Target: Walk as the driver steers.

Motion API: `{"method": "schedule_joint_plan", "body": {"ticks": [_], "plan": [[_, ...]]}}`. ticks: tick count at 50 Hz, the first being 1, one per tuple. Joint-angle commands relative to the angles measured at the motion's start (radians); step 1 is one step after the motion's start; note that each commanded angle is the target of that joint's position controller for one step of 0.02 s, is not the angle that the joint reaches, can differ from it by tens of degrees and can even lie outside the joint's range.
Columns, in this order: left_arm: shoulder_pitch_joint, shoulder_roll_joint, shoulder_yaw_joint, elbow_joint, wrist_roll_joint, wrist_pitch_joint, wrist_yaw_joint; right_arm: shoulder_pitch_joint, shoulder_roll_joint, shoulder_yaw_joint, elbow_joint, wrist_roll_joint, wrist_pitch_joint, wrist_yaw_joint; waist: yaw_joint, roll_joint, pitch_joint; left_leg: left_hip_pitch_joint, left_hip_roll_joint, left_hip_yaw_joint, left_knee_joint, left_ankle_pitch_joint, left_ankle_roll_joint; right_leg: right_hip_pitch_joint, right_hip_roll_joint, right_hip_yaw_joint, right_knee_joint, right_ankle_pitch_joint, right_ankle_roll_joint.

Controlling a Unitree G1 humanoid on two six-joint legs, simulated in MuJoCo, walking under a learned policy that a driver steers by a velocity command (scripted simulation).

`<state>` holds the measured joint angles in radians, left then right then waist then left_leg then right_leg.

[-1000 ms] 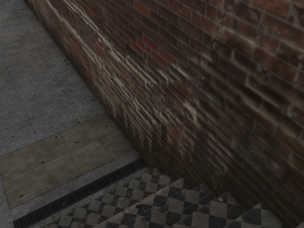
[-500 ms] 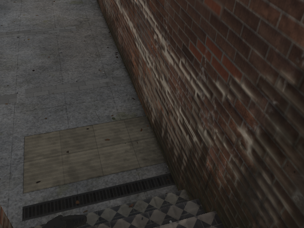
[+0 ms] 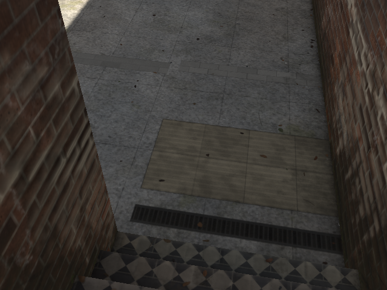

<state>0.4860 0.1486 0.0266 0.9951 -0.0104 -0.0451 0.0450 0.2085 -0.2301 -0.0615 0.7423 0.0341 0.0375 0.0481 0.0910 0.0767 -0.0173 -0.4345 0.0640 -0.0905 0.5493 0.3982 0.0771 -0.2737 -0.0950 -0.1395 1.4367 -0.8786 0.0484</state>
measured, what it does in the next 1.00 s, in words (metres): goes down: right foot 0.21 m lower, then left foot 0.20 m lower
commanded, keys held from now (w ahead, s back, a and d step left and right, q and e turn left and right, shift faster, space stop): w+q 0.02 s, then w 0.90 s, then w+e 0.08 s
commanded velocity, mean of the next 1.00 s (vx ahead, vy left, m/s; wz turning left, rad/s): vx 0.50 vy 0.00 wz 0.14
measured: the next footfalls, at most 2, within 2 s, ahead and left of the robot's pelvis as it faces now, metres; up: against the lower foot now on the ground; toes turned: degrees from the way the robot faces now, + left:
right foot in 0.46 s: +0.33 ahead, -0.10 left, -0.21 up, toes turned +8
left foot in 0.96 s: +0.57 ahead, +0.17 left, -0.41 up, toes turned +5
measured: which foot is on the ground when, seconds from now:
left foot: down 0.00-0.48, up 0.50-0.94, down 0.96-1.00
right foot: down 0.00-0.00, up 0.02-0.44, down 0.46-0.96, up 0.98-1.00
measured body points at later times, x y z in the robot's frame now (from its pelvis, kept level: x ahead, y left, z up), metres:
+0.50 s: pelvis +0.26 -0.01 -0.23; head +0.25 -0.01 +0.22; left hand +0.31 +0.26 -0.36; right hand +0.30 -0.25 -0.38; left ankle +0.10 +0.12 -0.71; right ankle +0.30 -0.10 -0.97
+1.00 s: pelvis +0.51 +0.06 -0.44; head +0.49 +0.06 +0.01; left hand +0.44 +0.29 -0.60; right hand +0.64 -0.17 -0.56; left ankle +0.54 +0.16 -1.18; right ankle +0.36 -0.11 -0.91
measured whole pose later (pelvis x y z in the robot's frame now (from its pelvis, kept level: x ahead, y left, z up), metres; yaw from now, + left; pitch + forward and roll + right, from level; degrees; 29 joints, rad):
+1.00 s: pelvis +0.51 +0.06 -0.44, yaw +5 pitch +0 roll -3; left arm 0.48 0.17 0.05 1.02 -0.04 -0.04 0.04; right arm 0.25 -0.19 -0.05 0.82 0.00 -0.04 0.05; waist 0.02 0.03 -0.06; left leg -0.30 0.03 -0.01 0.49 -0.08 0.05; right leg -0.44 0.13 0.10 1.85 -0.83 -0.06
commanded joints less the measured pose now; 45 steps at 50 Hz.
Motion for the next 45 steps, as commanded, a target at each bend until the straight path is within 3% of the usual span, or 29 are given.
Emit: {"method": "schedule_joint_plan", "body": {"ticks": [1, 2, 3, 4, 5, 6, 8, 9, 11, 12, 13, 16, 20, 21, 22, 23, 24, 25, 26, 27, 28, 29, 31, 32, 33, 35, 37, 43, 45], "plan": [[-0.009, 0.115, 0.047, -0.024, 0.042, -0.029, -0.004, 0.504, -0.193, -0.059, 0.157, -0.031, -0.03, -0.003, -0.246, 0.278, 0.019, 0.694, 0.042, 0.045, -0.049, 0.502, 0.141, -0.568, 0.096, -0.01, 0.819, 0.035, -0.014], [0.135, 0.104, 0.035, -0.077, 0.026, -0.056, -0.027, 0.473, -0.206, -0.039, 0.151, -0.014, -0.031, 0.0, -0.136, 0.443, -0.115, 0.881, 0.103, -0.135, 0.224, 0.635, 0.221, -0.843, 0.083, 0.174, 0.803, -0.024, -0.012], [0.066, 0.164, 0.044, -0.116, 0.014, -0.058, -0.028, 0.44, -0.152, -0.024, 0.132, 0.002, -0.019, 0.006, -0.171, 0.312, -0.215, 0.852, 0.158, -0.198, 0.183, 0.51, 0.261, -0.85, 0.057, 0.201, 0.715, -0.012, 0.003], [-0.036, 0.171, 0.047, -0.145, -0.015, -0.046, -0.02, 0.438, -0.136, -0.024, 0.15, -0.001, -0.016, 0.004, -0.179, 0.021, -0.189, 0.722, 0.165, -0.253, 0.127, 0.075, 0.249, -0.881, 0.015, 0.202, 0.596, 0.124, -0.03], [-0.101, 0.111, 0.031, -0.184, -0.04, -0.026, -0.003, 0.392, -0.184, -0.041, 0.172, 0.004, -0.009, -0.003, -0.132, -0.058, -0.169, 0.579, 0.223, -0.457, 0.023, -0.26, 0.306, -0.888, 0.01, 0.184, 0.598, 0.181, -0.039], [-0.156, 0.03, 0.009, -0.214, -0.077, -0.019, 0.003, 0.37, -0.183, -0.037, 0.188, -0.025, -0.029, -0.011, -0.108, -0.012, -0.113, 0.457, 0.341, -0.64, -0.024, -0.525, 0.326, -0.971, -0.041, 0.31, 0.298, 0.441, -0.05], [-0.2, 0.109, 0.038, -0.219, -0.023, 0.02, 0.007, 0.187, -0.002, 0.033, 0.131, -0.054, -0.064, -0.038, -0.035, -0.103, 0.044, 0.077, 0.23, -0.493, 0.057, -0.376, 0.227, -0.806, -0.038, 0.314, -0.004, 0.701, -0.02], [-0.168, 0.092, 0.042, -0.212, 0.016, 0.034, 0.018, 0.132, -0.035, 0.025, 0.125, -0.053, -0.062, -0.06, -0.003, -0.094, 0.028, -0.033, 0.165, -0.407, 0.077, -0.289, 0.204, -0.66, -0.025, 0.267, -0.109, 0.746, 0.007], [-0.07, 0.119, 0.055, -0.173, 0.019, 0.023, 0.003, 0.153, -0.13, 0.003, 0.138, -0.05, -0.086, -0.078, 0.019, -0.03, -0.025, -0.113, 0.091, -0.312, 0.091, -0.26, 0.17, -0.466, 0.024, 0.243, -0.163, 1.069, 0.004], [-0.131, 0.139, 0.063, -0.201, -0.004, 0.013, -0.016, 0.199, -0.082, 0.016, 0.167, -0.03, -0.102, -0.094, -0.007, 0.028, -0.001, -0.029, 0.076, -0.321, 0.159, -0.405, 0.147, -0.551, 0.004, 0.307, -0.255, 1.19, -0.016], [-0.234, 0.151, 0.059, -0.251, 0.014, 0.011, -0.023, 0.192, -0.031, 0.03, 0.16, 0.004, -0.103, -0.12, -0.03, -0.037, 0.03, -0.109, -0.005, -0.196, 0.186, -0.621, 0.119, -0.442, 0.026, 0.275, -0.554, 1.409, -0.016], [-0.368, 0.085, 0.036, -0.31, 0.035, 0.024, -0.05, 0.221, -0.067, 0.024, 0.173, 0.001, -0.091, -0.13, -0.099, -0.043, 0.053, -0.264, -0.058, -0.148, 0.235, -0.798, 0.124, -0.141, 0.105, 0.186, -0.749, 1.529, -0.003], [-0.189, 0.152, 0.053, -0.251, 0.032, 0.02, -0.073, 0.291, -0.015, 0.021, 0.196, 0.011, -0.079, -0.119, -0.075, 0.017, 0.062, 0.012, 0.005, -0.307, 0.586, -0.596, 0.15, -0.336, 0.066, 0.256, -0.624, 1.289, -0.04], [-0.192, 0.148, 0.048, -0.262, 0.001, 0.009, -0.071, 0.284, 0.0, 0.025, 0.167, 0.007, -0.063, -0.119, -0.088, -0.049, 0.111, 0.087, -0.046, -0.24, 0.616, -0.504, 0.119, -0.324, 0.08, 0.172, -0.908, 1.114, -0.035], [0.023, 0.172, 0.079, -0.194, -0.016, 0.006, -0.077, 0.173, -0.039, 0.015, 0.184, -0.009, -0.053, -0.124, 0.039, 0.053, 0.054, -0.043, -0.05, -0.276, 0.771, -0.386, 0.123, 0.009, 0.032, 0.179, -0.954, 1.141, -0.071], [0.291, 0.192, 0.097, -0.094, 0.01, 0.009, -0.081, 0.139, -0.026, 0.012, 0.2, -0.002, -0.064, -0.11, 0.155, -0.028, -0.004, -0.209, -0.119, -0.208, 1.062, -0.176, 0.087, 0.356, 0.023, 0.133, -1.024, 1.25, -0.116], [0.531, 0.134, 0.072, 0.0, 0.019, 0.013, -0.087, 0.062, 0.005, 0.006, 0.195, -0.003, -0.082, -0.098, 0.272, -0.245, 0.031, -0.455, -0.32, -0.113, 1.705, -0.87, 0.018, 0.519, -0.079, 0.218, -1.035, 1.471, -0.21], [0.413, 0.103, 0.028, 0.008, 0.025, 0.005, -0.108, 0.271, 0.07, 0.02, 0.131, 0.008, -0.105, -0.081, 0.022, -0.518, 0.022, -0.795, -0.333, -0.167, 1.831, -1.276, 0.005, 0.66, -0.151, 0.391, -0.686, 1.925, -0.263], [0.327, 0.092, 0.021, -0.019, 0.017, 0.012, -0.108, 0.321, 0.068, 0.03, 0.118, 0.023, -0.11, -0.069, -0.039, -0.502, -0.033, -0.864, -0.279, -0.177, 1.733, -1.235, 0.001, 0.647, -0.203, 0.459, -0.704, 1.945, -0.291], [0.324, 0.058, 0.007, -0.007, 0.019, 0.004, -0.122, 0.214, 0.019, 0.026, 0.096, 0.038, -0.1, -0.072, -0.021, -0.221, -0.034, -0.907, -0.188, -0.15, 1.568, -1.083, 0.018, 0.531, -0.224, 0.49, -0.77, 1.473, -0.322], [0.227, 0.088, 0.009, -0.008, 0.027, 0.01, -0.13, 0.186, 0.047, 0.03, 0.081, 0.033, -0.077, -0.081, -0.096, -0.059, 0.001, -0.839, -0.141, -0.1, 1.546, -1.013, 0.017, 0.321, -0.22, 0.524, -0.809, 1.271, -0.329], [0.124, 0.185, 0.028, -0.024, 0.057, -0.002, -0.103, 0.079, 0.062, 0.04, 0.035, 0.046, -0.062, -0.093, -0.124, -0.134, 0.044, -0.871, -0.087, -0.175, 1.317, -0.821, 0.017, 0.141, -0.298, 0.752, -0.917, 0.89, -0.355], [-0.051, 0.083, -0.028, -0.077, 0.071, -0.006, -0.038, -0.019, -0.003, 0.032, -0.021, -0.001, -0.028, -0.092, -0.184, 0.0, 0.162, -0.66, -0.047, -0.146, 0.921, -0.52, -0.047, -0.227, -0.194, 0.623, -0.983, 0.848, -0.289], [-0.072, 0.101, -0.025, -0.067, 0.044, -0.005, -0.009, 0.015, 0.043, 0.04, -0.017, -0.04, -0.023, -0.089, -0.216, -0.04, 0.134, -0.453, 0.002, -0.059, 0.764, -0.373, -0.084, -0.339, -0.12, 0.55, -0.951, 0.953, -0.27], [-0.028, 0.15, -0.014, -0.043, 0.043, -0.008, -0.002, 0.085, 0.062, 0.04, 0.024, -0.052, -0.025, -0.074, -0.219, -0.103, 0.075, -0.329, -0.009, -0.035, 0.821, -0.199, -0.097, -0.348, -0.104, 0.522, -0.916, 1.013, -0.263], [0.095, 0.114, -0.019, -0.008, 0.004, -0.025, 0.021, -0.001, -0.006, 0.014, -0.006, -0.019, -0.042, -0.054, -0.151, -0.12, 0.082, -0.509, 0.018, -0.096, 0.6, 0.0, -0.067, -0.121, -0.076, 0.495, -0.81, 0.803, -0.237], [0.154, 0.054, -0.031, -0.007, -0.032, -0.016, 0.052, -0.141, 0.011, 0.027, -0.049, -0.046, -0.051, -0.038, -0.079, -0.092, 0.128, -0.444, 0.002, -0.065, 0.226, 0.189, -0.075, -0.085, 0.007, 0.4, -0.742, 0.614, -0.213], [0.123, 0.092, 0.001, 0.003, -0.018, 0.011, 0.029, -0.1, 0.012, 0.014, -0.064, -0.038, -0.037, 0.012, -0.016, -0.174, 0.135, -0.141, -0.04, 0.009, 0.103, 0.121, -0.074, -0.117, 0.028, 0.374, -0.498, 0.614, -0.242], [0.023, 0.092, 0.016, -0.016, -0.01, 0.014, 0.015, 0.036, -0.047, -0.011, -0.014, -0.009, -0.05, 0.016, -0.102, -0.155, 0.097, -0.042, -0.004, 0.025, 0.033, 0.014, -0.059, -0.059, 0.029, 0.412, -0.269, 0.727, -0.229]]}}
Keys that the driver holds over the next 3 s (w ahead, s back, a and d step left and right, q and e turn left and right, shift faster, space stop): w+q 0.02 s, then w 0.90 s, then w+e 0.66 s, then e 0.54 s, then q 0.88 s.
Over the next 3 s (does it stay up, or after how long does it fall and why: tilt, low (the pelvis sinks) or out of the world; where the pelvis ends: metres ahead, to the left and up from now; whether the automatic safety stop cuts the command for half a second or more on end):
stays up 1.00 -0.06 -0.88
